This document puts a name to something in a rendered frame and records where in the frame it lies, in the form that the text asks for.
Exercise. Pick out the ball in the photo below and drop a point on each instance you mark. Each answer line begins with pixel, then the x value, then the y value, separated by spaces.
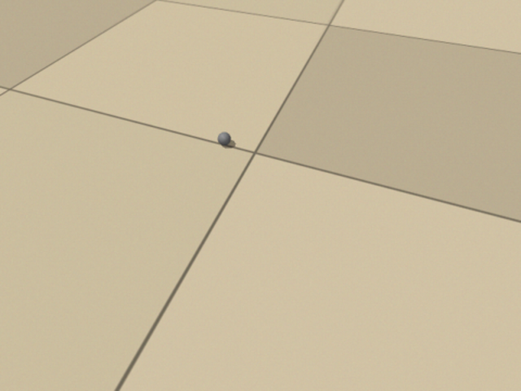
pixel 224 138

